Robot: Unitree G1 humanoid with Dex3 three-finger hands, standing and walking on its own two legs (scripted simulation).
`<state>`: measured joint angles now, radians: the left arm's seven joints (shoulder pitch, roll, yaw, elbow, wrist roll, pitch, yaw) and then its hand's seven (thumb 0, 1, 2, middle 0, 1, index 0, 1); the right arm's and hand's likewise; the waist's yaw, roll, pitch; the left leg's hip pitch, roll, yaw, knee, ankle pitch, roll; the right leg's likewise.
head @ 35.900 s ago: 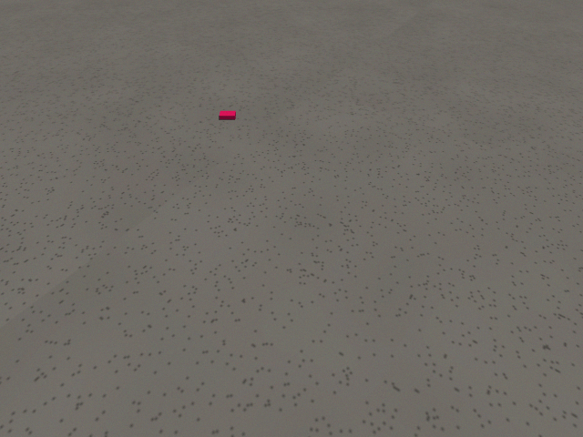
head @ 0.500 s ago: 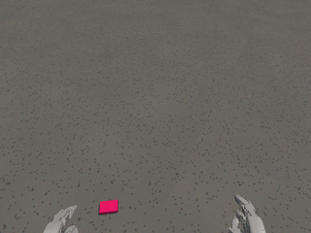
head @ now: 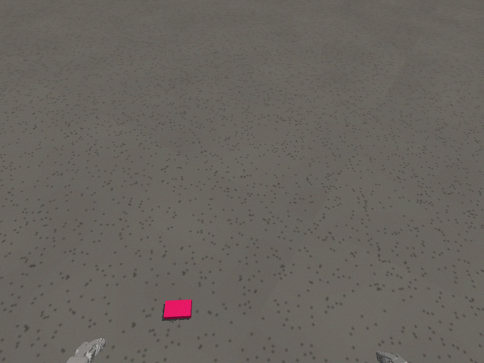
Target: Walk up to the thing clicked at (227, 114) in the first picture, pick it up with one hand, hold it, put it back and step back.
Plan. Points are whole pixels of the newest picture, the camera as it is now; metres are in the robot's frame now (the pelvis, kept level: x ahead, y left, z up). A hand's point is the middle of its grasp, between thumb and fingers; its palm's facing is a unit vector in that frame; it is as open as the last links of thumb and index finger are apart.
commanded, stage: stand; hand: left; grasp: from above
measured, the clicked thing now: (178, 309) +0.45 +0.24 -0.73
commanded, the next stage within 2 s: none
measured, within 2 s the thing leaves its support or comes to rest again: neither
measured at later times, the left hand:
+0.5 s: hand out of the picture +0.03 +0.24 -0.13, palm faces +0.04 -0.95 -0.32, open 7.4 cm
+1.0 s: hand out of the picture +0.03 +0.23 -0.12, palm faces +0.01 -0.95 -0.32, open 7.4 cm
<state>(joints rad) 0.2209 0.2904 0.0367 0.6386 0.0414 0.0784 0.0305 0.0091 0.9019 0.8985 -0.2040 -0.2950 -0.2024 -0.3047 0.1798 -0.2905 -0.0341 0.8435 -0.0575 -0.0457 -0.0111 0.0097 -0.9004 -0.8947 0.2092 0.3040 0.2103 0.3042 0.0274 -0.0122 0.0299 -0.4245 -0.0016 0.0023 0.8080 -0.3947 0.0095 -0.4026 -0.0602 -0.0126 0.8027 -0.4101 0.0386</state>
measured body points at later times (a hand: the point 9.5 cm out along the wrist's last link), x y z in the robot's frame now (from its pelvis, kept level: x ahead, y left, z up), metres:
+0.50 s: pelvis +0.00 +0.01 +0.04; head -0.01 +0.01 +0.49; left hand +0.03 +0.29 -0.11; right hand +0.07 -0.26 -0.10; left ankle +0.02 +0.12 -0.71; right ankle +0.01 -0.14 -0.71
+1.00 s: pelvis -0.01 -0.01 +0.04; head -0.01 -0.01 +0.49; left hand +0.03 +0.28 -0.10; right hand +0.04 -0.30 -0.10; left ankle +0.02 +0.12 -0.71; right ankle +0.01 -0.14 -0.71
